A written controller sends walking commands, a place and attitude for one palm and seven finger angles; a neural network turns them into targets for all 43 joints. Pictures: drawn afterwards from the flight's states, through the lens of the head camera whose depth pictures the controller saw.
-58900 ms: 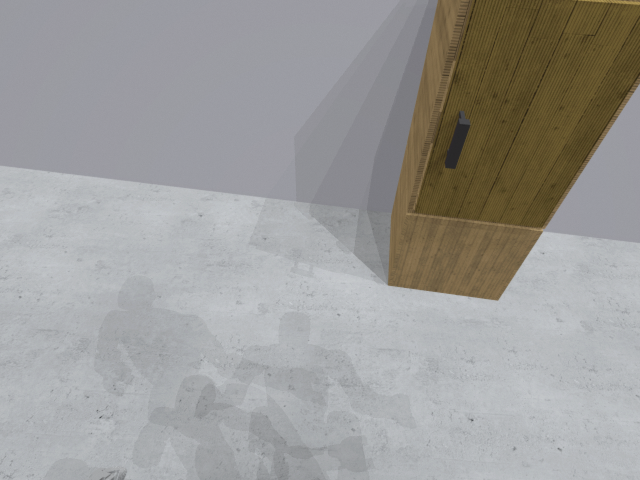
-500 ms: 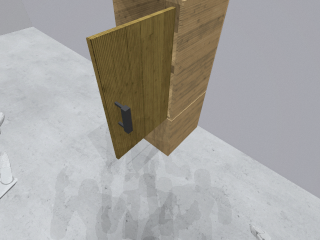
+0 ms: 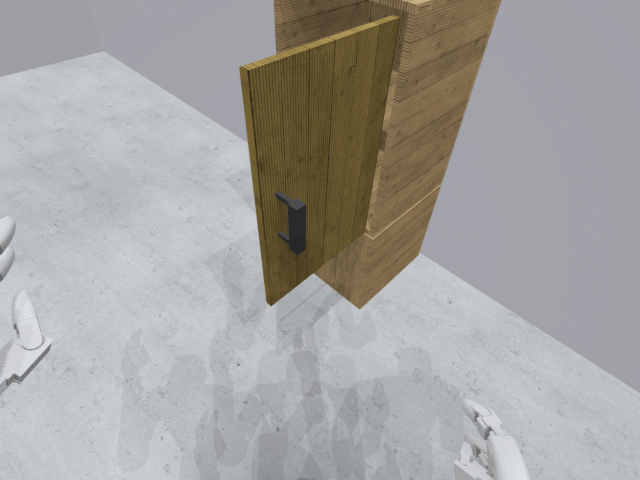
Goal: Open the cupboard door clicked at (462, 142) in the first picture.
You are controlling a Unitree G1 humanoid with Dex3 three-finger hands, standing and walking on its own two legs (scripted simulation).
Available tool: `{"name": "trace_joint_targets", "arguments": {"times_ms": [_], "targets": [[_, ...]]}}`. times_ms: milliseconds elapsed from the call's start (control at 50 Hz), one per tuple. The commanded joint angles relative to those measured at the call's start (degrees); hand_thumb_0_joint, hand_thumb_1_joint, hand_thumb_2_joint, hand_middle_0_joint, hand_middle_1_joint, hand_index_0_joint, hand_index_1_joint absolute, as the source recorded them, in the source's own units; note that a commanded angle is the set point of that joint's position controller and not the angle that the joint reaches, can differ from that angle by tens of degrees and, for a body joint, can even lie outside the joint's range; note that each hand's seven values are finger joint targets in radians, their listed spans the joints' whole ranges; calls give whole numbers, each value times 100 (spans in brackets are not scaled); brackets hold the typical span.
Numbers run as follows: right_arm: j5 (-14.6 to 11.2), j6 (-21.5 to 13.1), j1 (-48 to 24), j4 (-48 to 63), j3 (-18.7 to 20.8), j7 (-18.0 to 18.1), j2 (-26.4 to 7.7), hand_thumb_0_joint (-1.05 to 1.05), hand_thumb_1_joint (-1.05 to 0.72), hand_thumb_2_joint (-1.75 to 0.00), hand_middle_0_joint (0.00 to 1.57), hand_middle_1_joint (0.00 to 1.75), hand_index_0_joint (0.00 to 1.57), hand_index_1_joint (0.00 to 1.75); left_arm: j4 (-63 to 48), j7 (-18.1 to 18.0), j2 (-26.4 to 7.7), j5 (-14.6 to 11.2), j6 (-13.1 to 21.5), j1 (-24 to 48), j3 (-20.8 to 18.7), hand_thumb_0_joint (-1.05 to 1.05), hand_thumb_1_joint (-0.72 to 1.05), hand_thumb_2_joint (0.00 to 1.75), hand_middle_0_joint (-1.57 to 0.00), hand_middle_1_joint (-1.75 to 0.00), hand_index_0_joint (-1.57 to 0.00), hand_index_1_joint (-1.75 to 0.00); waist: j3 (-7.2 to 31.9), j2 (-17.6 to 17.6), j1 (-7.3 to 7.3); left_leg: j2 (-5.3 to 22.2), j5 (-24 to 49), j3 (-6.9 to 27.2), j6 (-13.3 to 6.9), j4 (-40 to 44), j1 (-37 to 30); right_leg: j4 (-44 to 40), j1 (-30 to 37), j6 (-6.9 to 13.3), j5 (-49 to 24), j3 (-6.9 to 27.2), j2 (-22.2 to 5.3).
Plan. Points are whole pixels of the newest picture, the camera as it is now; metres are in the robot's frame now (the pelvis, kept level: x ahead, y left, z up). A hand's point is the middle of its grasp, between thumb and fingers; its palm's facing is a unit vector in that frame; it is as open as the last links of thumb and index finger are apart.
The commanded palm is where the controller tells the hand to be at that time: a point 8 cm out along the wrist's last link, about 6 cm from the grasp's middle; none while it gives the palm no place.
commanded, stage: stop stepping back and stand still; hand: left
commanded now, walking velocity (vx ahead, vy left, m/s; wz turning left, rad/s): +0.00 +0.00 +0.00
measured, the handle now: (289, 222) +0.60 +0.11 -0.06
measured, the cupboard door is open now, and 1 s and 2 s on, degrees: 90 90 90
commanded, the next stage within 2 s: let the arm hang, fingers relaxed in 0.32 s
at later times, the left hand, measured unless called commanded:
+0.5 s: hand (93, 367) +0.21 +0.27 +0.07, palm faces +0.25 -0.82 -0.52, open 7.4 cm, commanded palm none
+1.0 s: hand out of the picture -0.02 +0.20 -0.17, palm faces +0.05 -0.96 -0.29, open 7.3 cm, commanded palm none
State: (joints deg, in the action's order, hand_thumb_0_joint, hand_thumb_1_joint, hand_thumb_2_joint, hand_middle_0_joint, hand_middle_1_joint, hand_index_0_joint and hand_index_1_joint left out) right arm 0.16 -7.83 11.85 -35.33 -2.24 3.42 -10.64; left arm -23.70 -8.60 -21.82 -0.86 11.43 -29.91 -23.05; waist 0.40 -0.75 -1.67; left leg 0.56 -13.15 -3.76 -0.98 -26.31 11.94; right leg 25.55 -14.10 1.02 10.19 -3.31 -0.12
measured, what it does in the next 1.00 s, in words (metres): stands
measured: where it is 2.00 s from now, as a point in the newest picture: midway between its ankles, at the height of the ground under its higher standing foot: outside the picture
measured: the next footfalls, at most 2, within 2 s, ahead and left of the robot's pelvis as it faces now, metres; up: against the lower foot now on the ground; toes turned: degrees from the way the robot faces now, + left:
none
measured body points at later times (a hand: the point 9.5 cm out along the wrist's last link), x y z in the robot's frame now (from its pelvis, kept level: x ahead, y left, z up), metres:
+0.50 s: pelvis +0.00 +0.01 -0.01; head +0.01 -0.01 +0.44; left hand +0.19 +0.32 +0.10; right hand +0.15 -0.24 -0.12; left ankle +0.01 +0.11 -0.74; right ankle +0.04 -0.10 -0.74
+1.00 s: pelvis +0.00 -0.02 +0.00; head +0.02 -0.02 +0.45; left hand -0.02 +0.25 -0.14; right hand +0.00 -0.27 -0.16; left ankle +0.01 +0.11 -0.74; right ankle +0.04 -0.10 -0.74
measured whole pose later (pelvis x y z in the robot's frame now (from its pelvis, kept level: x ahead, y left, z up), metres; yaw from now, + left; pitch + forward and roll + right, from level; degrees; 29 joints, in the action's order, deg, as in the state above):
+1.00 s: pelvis +0.00 -0.02 +0.00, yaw +3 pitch -1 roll +0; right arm 1.3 1.4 15.7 -64.1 0.3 0.4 -13.1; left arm 65.9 -0.4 -15.0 0.8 -0.5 -13.6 -1.4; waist -4.7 0.9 -0.3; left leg 1.0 -11.2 -0.6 0.4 -24.5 12.0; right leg 23.1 -12.8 3.0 9.2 -6.4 0.4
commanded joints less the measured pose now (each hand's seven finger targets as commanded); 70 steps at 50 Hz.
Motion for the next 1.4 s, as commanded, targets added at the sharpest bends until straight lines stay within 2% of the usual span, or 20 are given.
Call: {"name": "trace_joint_targets", "arguments": {"times_ms": [0,160,180,200,380,400,420,460,480,540,560,600,660,720,760,780,880,1040,1240,1380], "targets": [[6,-283,-408,816,328,127,-801,0,-90,-90,20,30,20,30,-1314,-107,-1003,19,266,625,-513,0,90,90,-20,-30,-20,-30,38,658,161,602,-997,760,-105,1258,1019,-139,723,-181,267,385,-88],[23,-337,-353,812,340,111,-796,0,-90,-90,20,30,20,30,-1473,-140,-1000,17,295,389,-597,0,90,90,-20,-30,-20,-30,133,758,142,497,-748,685,-29,1165,1085,-148,938,-156,-1,319,-98],[36,-352,-358,789,358,116,-788,0,-90,-90,20,30,20,30,-1446,-145,-1102,13,313,327,-693,0,90,90,-20,-30,-20,-30,183,608,134,477,-675,674,-8,1136,1026,-202,935,-146,-16,313,-111],[31,-351,-360,802,355,119,-776,0,-90,-90,20,30,20,30,-1417,-139,-995,-4,320,272,-618,0,90,90,-20,-30,-20,-30,176,572,147,449,-528,616,6,1038,961,-247,896,-139,-105,350,-142],[15,-344,-359,745,439,136,-824,0,-90,-90,20,30,20,30,-1325,-132,-1093,-78,359,-53,-733,0,90,90,-20,-30,-20,-30,397,384,144,341,113,521,71,767,623,-392,772,-106,-387,420,-212],[-45,-432,-725,-656,726,-380,-1863,0,-90,-90,20,30,20,30,3150,714,-135,317,-485,548,1764,0,90,90,-20,-30,-20,-30,-237,411,426,499,1262,786,-43,-200,993,399,-121,69,-1068,231,-639],[-34,-17,-233,-658,728,-390,-1598,0,-90,-90,20,30,20,30,3335,840,-77,254,-935,590,1578,0,90,90,-20,-30,-20,-30,289,420,320,577,1751,672,36,-103,491,324,-233,146,-705,462,-605],[44,245,-239,-585,630,-359,-1589,0,-90,-90,20,30,20,30,3684,865,-89,275,-1036,983,1649,0,90,90,-20,-30,-20,-30,376,145,261,770,1341,1042,-245,102,813,651,-149,164,69,295,-399],[76,311,-281,-605,610,-352,-1598,0,-90,-90,20,30,20,30,4000,863,-199,306,-1015,1142,1685,0,90,90,-20,-30,-20,-30,435,-480,212,756,1297,1102,-275,87,801,620,25,200,3,365,-378],[108,501,-267,-890,576,-359,-1607,0,-90,-90,20,30,20,30,5139,858,-455,316,-1024,1650,1773,0,90,90,-20,-30,-20,-30,561,-1093,234,390,670,823,-200,-196,545,108,113,373,-294,773,-828],[114,578,-246,-1026,535,-357,-1519,0,-90,-90,20,30,20,30,5517,843,-471,292,-1054,1843,1839,0,90,90,-20,-30,-20,-30,454,-1059,274,276,454,731,-153,-233,412,-104,-27,426,-108,872,-952],[150,694,-215,-1275,441,-353,-1355,0,-90,-90,20,30,20,30,6179,806,-398,250,-1109,2101,1970,0,90,90,-20,-30,-20,-30,278,-349,308,248,358,676,-97,-77,244,-259,-182,425,280,880,-929],[159,754,-303,-1587,358,-323,-1246,0,-90,-90,20,30,20,30,7025,789,-278,208,-1128,2065,2067,0,90,90,-20,-30,-20,-30,98,590,201,416,43,852,-99,489,468,-328,107,247,737,764,-664],[134,763,-151,-1886,351,-278,-1158,0,-90,-90,20,30,20,30,7632,779,-185,182,-1089,1934,2068,0,90,90,-20,-30,-20,-30,95,607,171,401,-247,812,-63,611,462,-577,326,257,843,798,-677],[145,771,-10,-2062,388,-258,-1101,0,-90,-90,20,30,20,30,7901,778,-150,175,-1066,1859,2016,0,90,90,-20,-30,-20,-30,128,883,166,392,-318,787,-83,622,398,-707,386,304,840,797,-701],[129,783,40,-2105,418,-247,-1166,0,-90,-90,20,30,20,30,8004,774,-188,172,-1048,1880,2003,0,90,90,-20,-30,-20,-30,45,643,168,412,-294,781,-76,578,328,-805,340,314,880,770,-702],[108,796,364,-2436,452,-221,-1141,0,-90,-90,20,30,20,30,8424,771,-178,145,-1024,1912,2020,0,90,90,-20,-30,-20,-30,-56,144,212,433,-90,719,-90,566,106,-1019,267,338,959,737,-748],[114,802,474,-2684,447,-217,-1100,0,-90,-90,20,30,20,30,8651,744,-251,139,-1039,2028,2014,0,90,90,-20,-30,-20,-30,-328,-78,223,454,-11,703,-89,691,115,-1106,242,320,1060,701,-755],[131,743,182,-2731,402,-226,-1107,0,-90,-90,20,30,20,30,8646,734,-219,140,-1016,2201,2026,0,90,90,-20,-30,-20,-30,-282,158,171,530,397,761,-54,922,47,-963,503,249,391,596,-734],[119,719,24,-2690,382,-213,-1149,0,-90,-90,20,30,20,30,8618,732,-191,145,-993,2265,2034,0,90,90,-20,-30,-20,-30,-196,144,167,557,623,752,-27,997,-105,-952,634,214,-24,550,-714]]}}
